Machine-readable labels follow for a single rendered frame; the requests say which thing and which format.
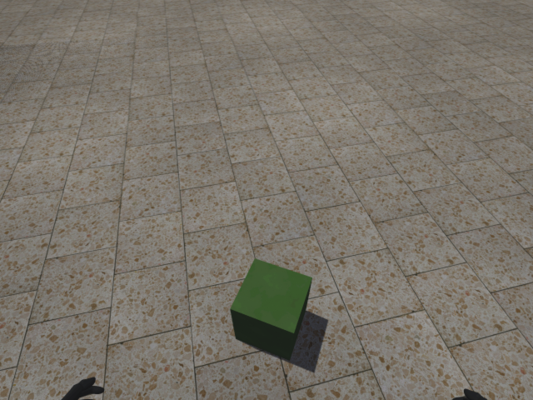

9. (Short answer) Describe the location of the carton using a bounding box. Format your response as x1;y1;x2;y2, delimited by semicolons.
230;259;312;361

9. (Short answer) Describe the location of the left robot hand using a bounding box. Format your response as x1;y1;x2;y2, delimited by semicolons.
61;377;104;400

